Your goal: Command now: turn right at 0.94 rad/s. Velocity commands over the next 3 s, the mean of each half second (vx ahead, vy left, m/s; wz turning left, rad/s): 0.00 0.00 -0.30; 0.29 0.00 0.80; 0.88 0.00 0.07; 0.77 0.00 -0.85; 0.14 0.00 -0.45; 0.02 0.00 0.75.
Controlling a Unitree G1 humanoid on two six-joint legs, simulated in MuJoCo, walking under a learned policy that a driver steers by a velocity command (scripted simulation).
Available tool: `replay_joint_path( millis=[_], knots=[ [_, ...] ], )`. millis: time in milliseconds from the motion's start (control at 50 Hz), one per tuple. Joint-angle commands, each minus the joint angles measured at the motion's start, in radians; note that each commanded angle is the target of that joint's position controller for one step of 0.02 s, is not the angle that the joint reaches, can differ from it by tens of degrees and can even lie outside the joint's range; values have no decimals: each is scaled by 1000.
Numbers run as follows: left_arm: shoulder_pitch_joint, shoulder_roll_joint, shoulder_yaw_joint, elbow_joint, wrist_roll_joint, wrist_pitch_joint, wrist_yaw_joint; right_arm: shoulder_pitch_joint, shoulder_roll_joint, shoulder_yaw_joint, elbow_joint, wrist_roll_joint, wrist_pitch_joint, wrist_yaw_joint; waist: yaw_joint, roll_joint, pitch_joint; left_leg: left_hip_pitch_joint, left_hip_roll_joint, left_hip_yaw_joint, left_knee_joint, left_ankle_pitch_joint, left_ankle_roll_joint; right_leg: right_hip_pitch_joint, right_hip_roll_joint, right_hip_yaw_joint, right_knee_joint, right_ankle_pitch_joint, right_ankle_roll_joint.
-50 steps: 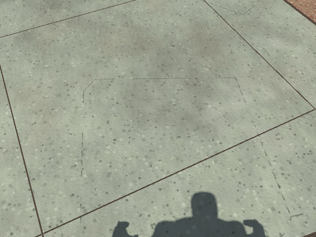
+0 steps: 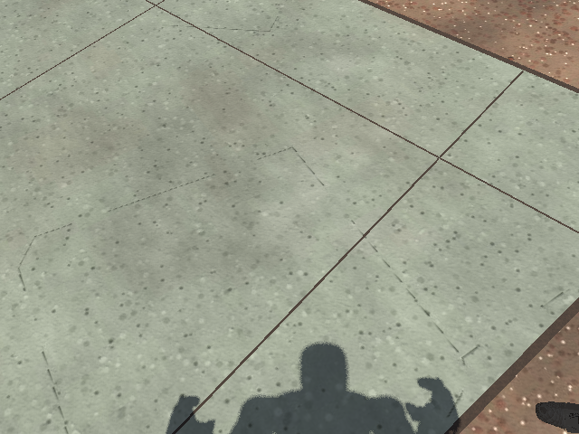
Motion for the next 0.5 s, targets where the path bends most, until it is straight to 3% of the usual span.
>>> replay_joint_path(
  millis=[20,60,80,100,120,140,160,180,200,240,280,300,320,360,400,420,440,460,480,500],
  knots=[
    [-29,168,49,-83,-2,-6,-1,-31,-102,-30,-74,5,-33,9,1,-211,-147,22,-12,3,-113,-5,16,169,-224,292,-39,484,-125],
    [-67,164,46,-98,-9,-3,-3,19,-119,-42,-57,8,-42,15,-26,-216,-146,148,-3,22,-280,78,34,132,-186,313,-12,418,-95],
    [-81,149,40,-105,-12,-3,-3,54,-129,-50,-43,7,-45,15,-42,-194,-152,263,33,26,-389,204,49,78,-149,294,25,310,-65],
    [-6,90,23,-96,1,-1,-8,63,-171,-58,-48,-3,-39,10,-5,-43,-208,422,211,-116,-403,277,121,-19,-73,201,177,-52,-19],
    [70,57,13,-108,6,-4,-12,24,-217,-57,-65,-29,-26,5,65,230,-168,490,405,-363,-408,491,269,-249,77,13,373,-445,31],
    [78,164,42,-101,8,-13,-17,51,-175,-54,-67,-42,-29,6,44,235,-150,425,509,-456,-418,483,368,-316,-11,-41,584,-419,84],
    [58,212,57,-78,4,-13,-19,27,-128,-39,-81,-34,-29,0,32,157,-122,377,455,-346,-404,424,361,-312,-59,-73,662,-334,108],
    [40,202,57,-58,11,-9,-16,13,-99,-28,-79,-22,-21,-6,25,104,-100,343,373,-242,-391,351,324,-298,-75,-93,695,-265,123],
    [24,165,45,-52,20,-6,-12,20,-93,-19,-75,-10,-12,-12,14,82,-99,331,334,-201,-391,330,308,-295,-70,-109,733,-233,131],
    [2,83,11,-57,20,-13,-15,56,-101,-8,-53,-10,-2,-13,-7,78,-87,308,294,-134,-398,445,322,-259,-55,-143,692,-225,138],
    [-6,6,-22,-54,34,-24,-16,57,-64,11,-33,-13,-2,-2,2,110,-120,326,247,-81,-388,443,302,-169,-96,-176,454,-231,141],
    [-15,-19,-33,-51,43,-28,-18,44,-70,12,-31,-5,2,7,1,147,-122,313,220,-67,-388,427,291,-99,-111,-220,317,-243,146],
    [-38,-10,-30,-52,42,-31,-18,62,-111,-2,-30,4,9,13,-19,187,-106,312,210,-88,-384,416,293,-67,-97,-252,223,-250,152],
    [-35,48,-8,-38,21,-35,-12,109,-193,-28,-27,14,18,17,-38,201,-108,348,237,-176,-364,432,311,-40,-59,-257,100,-170,149],
    [15,54,1,-16,14,-41,-8,92,-201,-32,-36,36,21,14,0,180,-115,343,233,-235,-340,443,292,43,-43,-250,-109,-27,112],
    [42,70,7,-7,15,-45,-6,89,-185,-29,-39,46,20,9,13,163,-130,286,217,-242,-321,399,255,142,-71,-232,-184,60,84],
    [84,109,18,-3,26,-46,1,91,-148,-19,-45,43,14,5,21,105,-170,167,185,-210,-260,274,201,285,-176,-177,-160,159,43],
    [82,196,41,8,53,-35,4,88,-81,-4,-71,37,5,5,-4,-182,-150,-28,63,-27,-97,8,121,317,-361,-13,-143,328,-75],
    [52,150,34,-5,75,-35,-1,111,-114,-11,-63,33,1,5,14,-276,-143,-93,30,83,107,-307,72,276,-507,96,-176,486,-203],
    [23,86,12,-22,78,-41,-1,136,-163,-34,-48,29,6,7,10,-208,-124,-118,68,81,314,-341,40,249,-526,68,-179,578,-235]
  ],
)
